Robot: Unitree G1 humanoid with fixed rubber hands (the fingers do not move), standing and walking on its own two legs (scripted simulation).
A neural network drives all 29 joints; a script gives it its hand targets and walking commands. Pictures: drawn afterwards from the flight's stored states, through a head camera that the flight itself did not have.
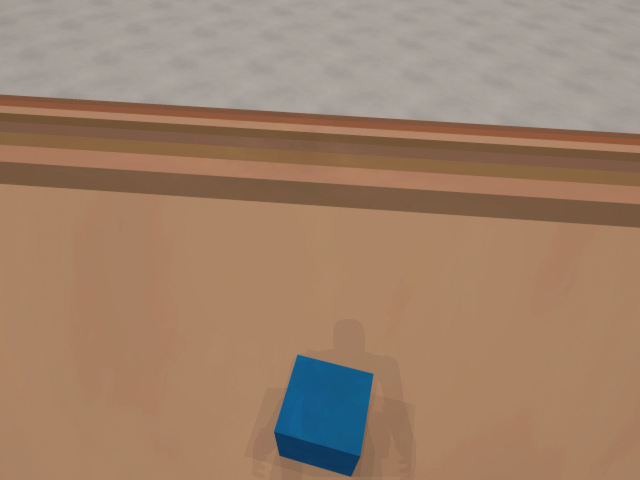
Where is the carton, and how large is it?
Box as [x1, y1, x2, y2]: [274, 355, 373, 476]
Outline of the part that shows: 297,355 274,430 279,455 350,476 360,455 373,374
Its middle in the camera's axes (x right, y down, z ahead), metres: +0.01 +0.50 +1.06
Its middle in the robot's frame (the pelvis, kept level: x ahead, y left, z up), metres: +0.38 -0.02 -0.65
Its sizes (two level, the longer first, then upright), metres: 0.210 0.200 0.250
